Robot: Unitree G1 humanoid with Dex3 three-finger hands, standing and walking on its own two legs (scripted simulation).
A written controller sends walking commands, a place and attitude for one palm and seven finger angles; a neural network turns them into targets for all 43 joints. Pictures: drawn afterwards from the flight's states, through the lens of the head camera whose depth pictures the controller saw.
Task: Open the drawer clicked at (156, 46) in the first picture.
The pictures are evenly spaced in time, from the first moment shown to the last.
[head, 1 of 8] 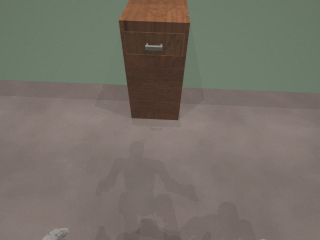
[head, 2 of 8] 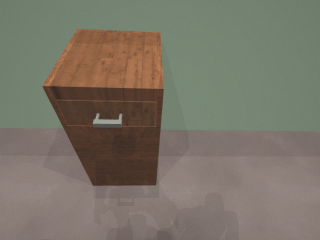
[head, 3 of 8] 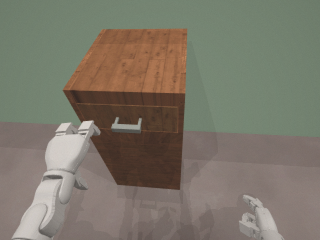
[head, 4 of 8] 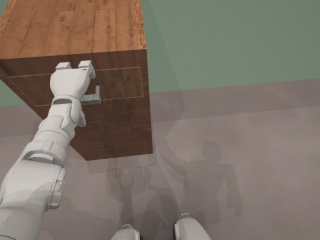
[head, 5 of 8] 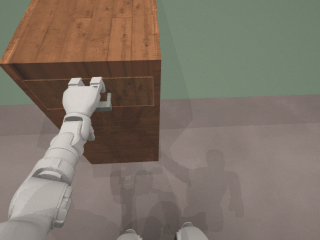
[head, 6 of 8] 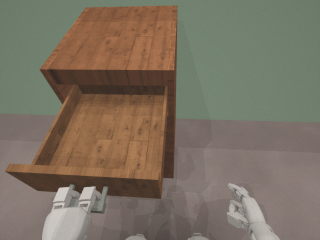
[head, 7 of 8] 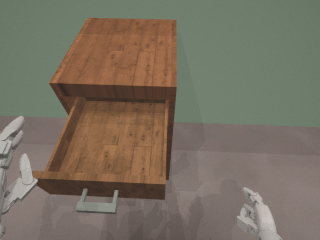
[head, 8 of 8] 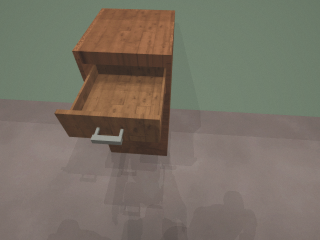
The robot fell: no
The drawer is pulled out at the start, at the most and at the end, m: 0.00 0.30 0.29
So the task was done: yes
